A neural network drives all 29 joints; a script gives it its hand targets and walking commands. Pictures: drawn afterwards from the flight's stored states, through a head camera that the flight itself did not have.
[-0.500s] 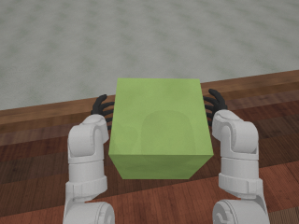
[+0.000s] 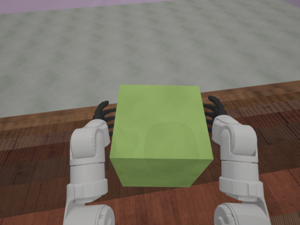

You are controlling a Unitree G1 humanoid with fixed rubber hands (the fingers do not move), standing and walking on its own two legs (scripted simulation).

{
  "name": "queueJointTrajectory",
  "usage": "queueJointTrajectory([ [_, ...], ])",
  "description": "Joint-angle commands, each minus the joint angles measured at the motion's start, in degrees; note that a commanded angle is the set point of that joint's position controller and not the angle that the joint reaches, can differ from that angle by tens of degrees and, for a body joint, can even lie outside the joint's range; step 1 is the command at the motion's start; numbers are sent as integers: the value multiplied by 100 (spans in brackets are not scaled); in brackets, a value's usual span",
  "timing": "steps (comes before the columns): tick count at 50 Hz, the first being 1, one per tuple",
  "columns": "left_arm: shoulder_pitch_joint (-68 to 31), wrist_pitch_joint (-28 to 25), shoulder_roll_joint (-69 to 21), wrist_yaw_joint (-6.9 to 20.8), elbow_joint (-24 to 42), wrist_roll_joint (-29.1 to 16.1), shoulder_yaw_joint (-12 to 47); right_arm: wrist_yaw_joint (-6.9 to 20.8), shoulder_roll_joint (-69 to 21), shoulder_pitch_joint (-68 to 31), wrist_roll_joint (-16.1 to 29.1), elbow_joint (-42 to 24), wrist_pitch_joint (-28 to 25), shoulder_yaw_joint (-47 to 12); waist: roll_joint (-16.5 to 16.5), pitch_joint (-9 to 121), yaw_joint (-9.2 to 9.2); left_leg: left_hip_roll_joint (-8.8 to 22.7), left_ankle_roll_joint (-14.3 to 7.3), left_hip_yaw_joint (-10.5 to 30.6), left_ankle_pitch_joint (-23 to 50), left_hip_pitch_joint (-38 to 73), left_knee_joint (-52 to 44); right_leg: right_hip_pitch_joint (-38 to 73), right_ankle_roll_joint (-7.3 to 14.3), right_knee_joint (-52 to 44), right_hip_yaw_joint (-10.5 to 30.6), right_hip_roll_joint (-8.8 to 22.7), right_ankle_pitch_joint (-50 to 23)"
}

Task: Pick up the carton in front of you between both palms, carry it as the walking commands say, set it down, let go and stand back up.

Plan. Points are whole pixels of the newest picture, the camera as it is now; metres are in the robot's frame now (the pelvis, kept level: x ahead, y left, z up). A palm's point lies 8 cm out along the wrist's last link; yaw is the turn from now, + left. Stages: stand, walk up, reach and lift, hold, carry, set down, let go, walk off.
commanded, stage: carry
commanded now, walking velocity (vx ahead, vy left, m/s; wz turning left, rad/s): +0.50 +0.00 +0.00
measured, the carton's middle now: (157, 140) +0.33 +0.00 +0.04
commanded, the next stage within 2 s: none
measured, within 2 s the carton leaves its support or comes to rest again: neither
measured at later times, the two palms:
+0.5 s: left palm (111, 110) +0.42 +0.14 +0.09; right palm (209, 108) +0.41 -0.16 +0.09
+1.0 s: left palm (118, 81) +0.67 +0.16 +0.01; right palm (187, 81) +0.66 -0.14 +0.00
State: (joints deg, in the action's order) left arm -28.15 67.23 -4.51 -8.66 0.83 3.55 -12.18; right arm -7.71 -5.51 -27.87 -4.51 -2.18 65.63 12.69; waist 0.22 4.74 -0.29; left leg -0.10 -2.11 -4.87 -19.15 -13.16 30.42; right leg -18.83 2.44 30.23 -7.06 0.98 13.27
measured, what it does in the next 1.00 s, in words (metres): goes down: right foot, then left foot 0.15 m lower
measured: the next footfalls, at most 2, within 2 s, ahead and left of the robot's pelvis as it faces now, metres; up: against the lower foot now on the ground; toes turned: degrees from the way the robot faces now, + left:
right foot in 0.54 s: +0.18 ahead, -0.10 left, +0.00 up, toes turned -1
left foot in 0.96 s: +0.41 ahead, +0.08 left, -0.15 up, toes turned +1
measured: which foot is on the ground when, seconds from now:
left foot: down 0.00-0.54, up 0.56-0.94, down 0.96-1.00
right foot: down 0.00-0.26, up 0.28-0.52, down 0.54-0.98, up 1.00-1.00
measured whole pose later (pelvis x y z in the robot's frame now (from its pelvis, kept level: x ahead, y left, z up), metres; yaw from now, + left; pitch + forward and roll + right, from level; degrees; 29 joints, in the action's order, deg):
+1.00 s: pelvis +0.34 +0.01 -0.14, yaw +0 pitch +2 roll -1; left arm -30.4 64.6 -3.3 -8.5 -1.9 2.2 -12.4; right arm -8.1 -6.1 -27.9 -6.4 -2.3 64.7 12.1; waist 1.7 6.9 -0.7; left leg -1.8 -5.2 -5.1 -4.6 -19.8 29.7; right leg -21.8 3.5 87.4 -2.2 -0.5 39.7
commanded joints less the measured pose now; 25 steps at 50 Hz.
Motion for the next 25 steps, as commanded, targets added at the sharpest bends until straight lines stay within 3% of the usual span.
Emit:
queueJointTrajectory([
  [1, -3781, -184, -4790, 623, 439, -1562, 3470, 596, -4899, -3563, 1693, -89, 50, -3539, 103, 1586, 3, 691, -403, 838, -962, -104, -629, 590, 335, -340, 773, 549, 1396],
  [3, -3819, -171, -4750, 593, 238, -1451, 3346, 572, -4863, -3622, 1629, 67, 62, -3443, 54, 1260, 11, 682, -454, 915, -1197, -476, -537, 334, 390, -307, 907, 566, 1689],
  [6, -3856, -177, -4767, 560, 29, -1400, 3257, 536, -4913, -3671, 1612, 235, 58, -3368, -223, 1288, 73, 445, -366, 671, -790, -838, 178, 424, 570, -373, 1409, 850, 1435],
  [9, -3867, -180, -4806, 536, -59, -1442, 3229, 519, -5022, -3668, 1662, 299, 56, -3343, -825, 1594, 111, 82, -198, 234, -644, -1300, 1178, 842, 909, -328, 2204, 1392, 441],
  [11, -3922, -187, -4919, 530, -11, -1501, 3275, 519, -5078, -3655, 1706, 318, 33, -3310, -782, 1730, 77, -50, -220, 144, -765, -1237, 964, 838, 956, 1, 2180, 1498, -27],
  [12, -3984, -197, -4999, 535, 59, -1549, 3324, 517, -5105, -3674, 1718, 307, 14, -3300, -557, 1810, 27, -3, -301, 324, -674, -830, 772, 519, 813, 363, 1894, 1366, -222],
  [13, -4078, -208, -5082, 543, 160, -1617, 3389, 515, -5150, -3696, 1730, 296, -15, -3306, -9, 1864, -90, 282, -497, 973, -430, -92, 296, -247, 521, 1057, 1280, 953, -254],
  [14, -4195, -217, -5198, 552, 273, -1686, 3462, 509, -5154, -3687, 1726, 291, -49, -3340, 1149, 1688, -272, 1126, -843, 2338, 840, 808, -266, -1477, 79, 2265, 341, 190, 110],
  [15, -4321, -253, -5249, 558, 325, -1714, 3500, 519, -5192, -3752, 1736, 223, -81, -3378, 1517, 1384, -381, 1753, -1313, 3240, 2340, 1686, -508, -2845, -118, 2808, 202, -217, 1932],
  [16, -4426, -309, -5262, 563, 337, -1739, 3525, 537, -5214, -3984, 1785, 46, -127, -3474, 960, 1340, -507, 1903, -1547, 3337, 3044, 2173, -266, -3410, -86, 3067, 515, -115, 2216],
  [17, -4383, -354, -5280, 564, 393, -1765, 3525, 560, -5317, -4140, 1884, -174, -179, -3620, 557, 1481, -535, 1911, -1532, 3143, 3243, 2311, -80, -3496, -65, 3124, 673, 4, 1987],
  [18, -4298, -386, -5272, 558, 441, -1771, 3508, 581, -5384, -4283, 2011, -352, -229, -3766, 458, 1625, -483, 1867, -1402, 2945, 3176, 2290, 10, -3414, -30, 3201, 725, 60, 1650],
  [20, -4111, -424, -5182, 533, 507, -1687, 3452, 599, -5448, -4323, 2194, -589, -298, -3949, 616, 1827, -356, 1538, -1117, 2218, 2974, 1992, 113, -2869, -48, 2925, 551, 12, 1159],
  [23, -3815, -422, -4971, 513, 571, -1569, 3462, 598, -5298, -4000, 2178, -618, -310, -4017, 864, 1737, -288, 1260, -850, 1452, 3452, 1273, 213, -1840, -7, 2091, 192, -192, 863],
  [24, -3653, -412, -4920, 508, 553, -1521, 3452, 600, -5257, -3919, 2152, -573, -298, -4032, 951, 1977, -28, 1302, -716, 1227, 4473, 1072, 644, -1174, 116, 2167, 205, -159, 229],
  [25, -3482, -393, -4845, 501, 524, -1477, 3429, 597, -5219, -3842, 2118, -519, -278, -4032, 713, 2290, 378, 1088, -513, 576, 5522, 517, 1574, -104, 203, 2194, -287, -467, 24],
])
